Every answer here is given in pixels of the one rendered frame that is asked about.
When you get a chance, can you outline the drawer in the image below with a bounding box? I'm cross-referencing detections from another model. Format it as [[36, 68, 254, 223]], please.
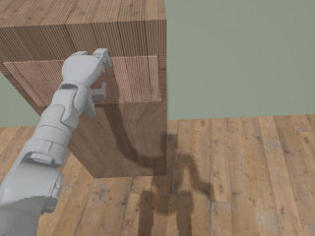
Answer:
[[3, 54, 159, 106]]

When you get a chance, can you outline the robot left hand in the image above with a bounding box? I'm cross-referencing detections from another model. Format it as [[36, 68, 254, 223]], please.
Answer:
[[61, 48, 112, 117]]

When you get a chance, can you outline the cabinet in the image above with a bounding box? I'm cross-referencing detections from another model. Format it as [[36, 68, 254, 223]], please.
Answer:
[[0, 0, 167, 178]]

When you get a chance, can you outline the robot left upper arm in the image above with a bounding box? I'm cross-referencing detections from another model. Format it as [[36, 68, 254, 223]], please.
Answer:
[[0, 162, 64, 236]]

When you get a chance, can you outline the robot left forearm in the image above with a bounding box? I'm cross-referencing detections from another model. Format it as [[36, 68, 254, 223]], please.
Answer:
[[0, 80, 89, 203]]

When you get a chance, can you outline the handle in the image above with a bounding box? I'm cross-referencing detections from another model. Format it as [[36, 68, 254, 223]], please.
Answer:
[[90, 82, 106, 101]]

